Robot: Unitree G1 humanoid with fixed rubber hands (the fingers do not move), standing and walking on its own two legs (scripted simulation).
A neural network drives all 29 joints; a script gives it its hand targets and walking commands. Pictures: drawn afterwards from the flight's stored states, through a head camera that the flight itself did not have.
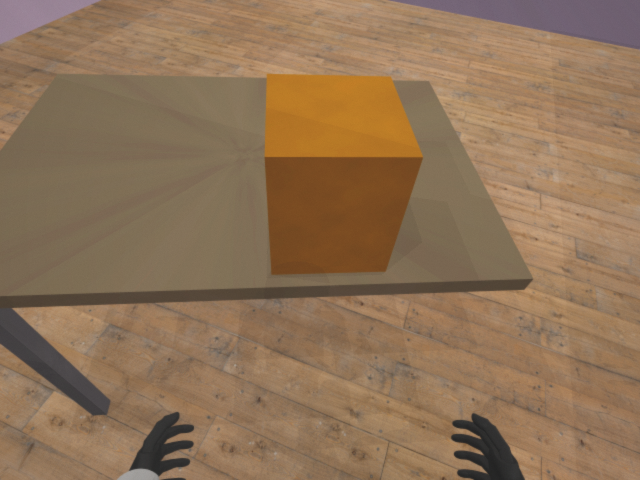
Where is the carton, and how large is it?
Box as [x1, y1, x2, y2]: [265, 74, 422, 274]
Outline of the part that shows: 267,74 265,172 271,274 385,271 422,158 422,155 391,78 387,76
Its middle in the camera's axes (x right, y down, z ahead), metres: +0.02 -0.10 +0.64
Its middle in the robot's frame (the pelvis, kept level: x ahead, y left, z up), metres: +0.56 +0.02 +0.05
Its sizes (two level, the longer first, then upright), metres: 0.210 0.200 0.250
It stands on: a table, 0.70 m high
